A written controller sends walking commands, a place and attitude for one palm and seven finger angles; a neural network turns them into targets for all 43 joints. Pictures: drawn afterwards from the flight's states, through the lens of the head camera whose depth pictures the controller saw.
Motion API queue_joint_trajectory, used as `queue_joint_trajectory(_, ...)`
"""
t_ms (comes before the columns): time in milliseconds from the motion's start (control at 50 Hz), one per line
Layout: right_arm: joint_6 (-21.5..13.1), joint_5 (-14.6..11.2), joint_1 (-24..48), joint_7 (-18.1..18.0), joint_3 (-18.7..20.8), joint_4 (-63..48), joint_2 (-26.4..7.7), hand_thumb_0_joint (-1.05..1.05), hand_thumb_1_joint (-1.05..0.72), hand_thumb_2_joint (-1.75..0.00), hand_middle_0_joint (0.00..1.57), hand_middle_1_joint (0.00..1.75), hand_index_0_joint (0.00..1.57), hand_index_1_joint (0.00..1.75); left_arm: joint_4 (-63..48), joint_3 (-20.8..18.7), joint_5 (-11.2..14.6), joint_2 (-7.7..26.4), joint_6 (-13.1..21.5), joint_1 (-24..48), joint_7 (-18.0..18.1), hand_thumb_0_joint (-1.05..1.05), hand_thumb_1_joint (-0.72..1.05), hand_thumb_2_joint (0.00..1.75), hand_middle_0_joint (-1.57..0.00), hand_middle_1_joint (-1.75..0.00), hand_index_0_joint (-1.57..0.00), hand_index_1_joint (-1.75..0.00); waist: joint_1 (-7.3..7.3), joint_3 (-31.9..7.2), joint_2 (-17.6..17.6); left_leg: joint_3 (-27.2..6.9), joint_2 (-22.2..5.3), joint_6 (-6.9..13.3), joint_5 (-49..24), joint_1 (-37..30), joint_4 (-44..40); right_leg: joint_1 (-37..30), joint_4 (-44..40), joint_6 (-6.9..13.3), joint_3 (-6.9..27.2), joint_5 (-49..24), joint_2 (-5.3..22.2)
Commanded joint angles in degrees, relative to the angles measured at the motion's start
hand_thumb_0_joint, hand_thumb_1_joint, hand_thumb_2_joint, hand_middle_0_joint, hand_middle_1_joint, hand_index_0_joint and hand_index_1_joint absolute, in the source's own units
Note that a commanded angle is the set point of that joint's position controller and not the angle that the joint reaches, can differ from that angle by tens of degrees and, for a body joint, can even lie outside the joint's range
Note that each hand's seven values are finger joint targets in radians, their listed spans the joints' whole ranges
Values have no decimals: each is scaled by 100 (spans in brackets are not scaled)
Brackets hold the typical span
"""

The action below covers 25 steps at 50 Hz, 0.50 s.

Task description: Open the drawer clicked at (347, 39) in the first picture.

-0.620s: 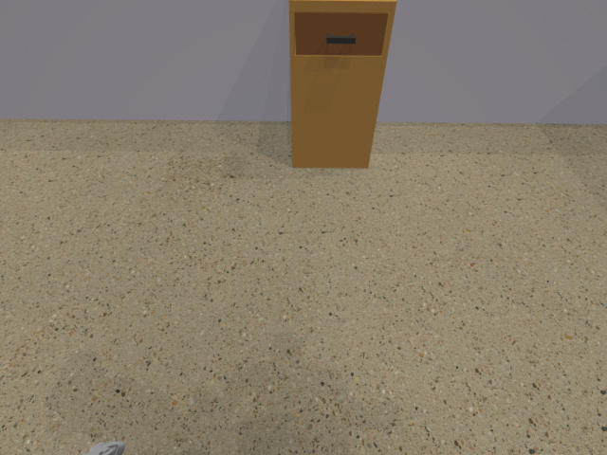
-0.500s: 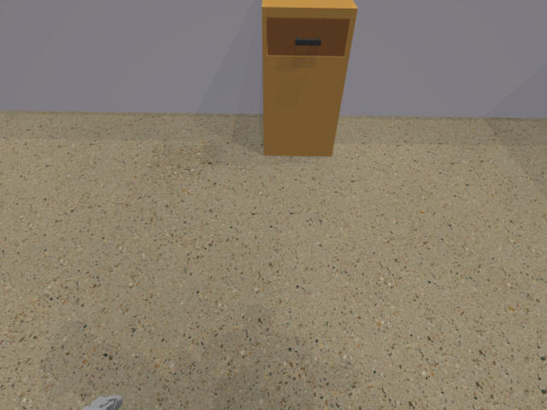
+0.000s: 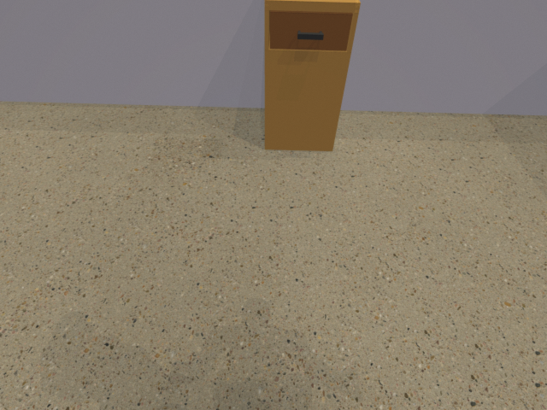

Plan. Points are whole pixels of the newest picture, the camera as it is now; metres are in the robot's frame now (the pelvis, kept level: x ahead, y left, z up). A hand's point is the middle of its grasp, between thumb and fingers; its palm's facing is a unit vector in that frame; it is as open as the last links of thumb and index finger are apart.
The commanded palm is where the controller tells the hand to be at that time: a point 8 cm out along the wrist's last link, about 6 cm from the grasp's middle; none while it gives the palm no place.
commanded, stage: stand and wait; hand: left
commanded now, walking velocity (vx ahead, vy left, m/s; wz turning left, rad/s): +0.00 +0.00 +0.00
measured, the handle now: (310, 34) +1.62 -0.07 -0.10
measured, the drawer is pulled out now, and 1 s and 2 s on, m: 0.00 0.00 0.00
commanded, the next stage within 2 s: look at it before walking up in 0.20 s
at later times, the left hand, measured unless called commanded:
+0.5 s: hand out of the picture +0.08 +0.25 -0.16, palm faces -0.03 -0.95 -0.32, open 7.4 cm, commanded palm none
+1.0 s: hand out of the picture +0.08 +0.25 -0.16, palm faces -0.03 -0.94 -0.33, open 7.4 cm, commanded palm none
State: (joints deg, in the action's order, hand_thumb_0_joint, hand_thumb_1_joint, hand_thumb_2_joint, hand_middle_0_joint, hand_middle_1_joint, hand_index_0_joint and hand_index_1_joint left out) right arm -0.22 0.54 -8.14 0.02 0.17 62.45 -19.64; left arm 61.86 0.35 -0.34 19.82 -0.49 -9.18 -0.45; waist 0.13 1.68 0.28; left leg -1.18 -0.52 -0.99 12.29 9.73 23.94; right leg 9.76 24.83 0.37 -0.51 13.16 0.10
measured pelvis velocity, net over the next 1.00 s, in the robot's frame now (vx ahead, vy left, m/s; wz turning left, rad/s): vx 0.01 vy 0.00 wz -0.01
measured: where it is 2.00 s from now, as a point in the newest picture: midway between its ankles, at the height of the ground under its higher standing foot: (290, 389)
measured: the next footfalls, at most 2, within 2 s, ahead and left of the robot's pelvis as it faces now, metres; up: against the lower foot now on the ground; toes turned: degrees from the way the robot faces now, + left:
left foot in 1.60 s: +0.35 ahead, +0.09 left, +0.00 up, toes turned -8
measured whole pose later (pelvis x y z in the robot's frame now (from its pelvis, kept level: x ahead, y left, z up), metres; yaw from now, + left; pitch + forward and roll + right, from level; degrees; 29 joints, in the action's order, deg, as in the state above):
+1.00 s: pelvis +0.01 +0.00 +0.00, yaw -1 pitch -1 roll +0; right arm -0.3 0.5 -6.3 -0.1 -0.2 63.4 -18.9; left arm 62.3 0.5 -0.5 19.2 -0.5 -8.6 0.0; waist 0.6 1.4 0.4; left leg -0.3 -0.4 -0.7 12.3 8.1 21.8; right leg 8.5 22.7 -0.1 0.3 12.9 0.2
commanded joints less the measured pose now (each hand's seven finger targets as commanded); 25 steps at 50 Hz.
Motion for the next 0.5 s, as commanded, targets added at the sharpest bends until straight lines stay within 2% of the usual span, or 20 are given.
queue_joint_trajectory(0, -170, 10, 346, -76, 199, -389, -1125, 0, -90, -90, 20, 30, 20, 30, -394, -237, -23, 1165, 174, 362, 87, 0, 90, 90, -20, -30, -20, -30, 5, -252, 24, -518, -558, 271, -474, 25, -437, 43, -603, 180, 694, -158, 665)
queue_joint_trajectory(380, -175, 1, 367, -61, 197, -284, -1135, 0, -90, -90, 20, 30, 20, 30, -351, -217, -37, 1139, 171, 349, 87, 0, 90, 90, -20, -30, -20, -30, 15, -234, -37, -561, -582, 272, -468, -25, -542, 75, -646, 148, 682, -144, 656)
queue_joint_trajectory(480, -193, -3, 375, -67, 192, -292, -1136, 0, -90, -90, 20, 30, 20, 30, -353, -218, -34, 1138, 187, 347, 92, 0, 90, 90, -20, -30, -20, -30, 12, -414, -40, -536, -613, 273, -870, -160, -504, -91, -563, 152, 636, -648, 677)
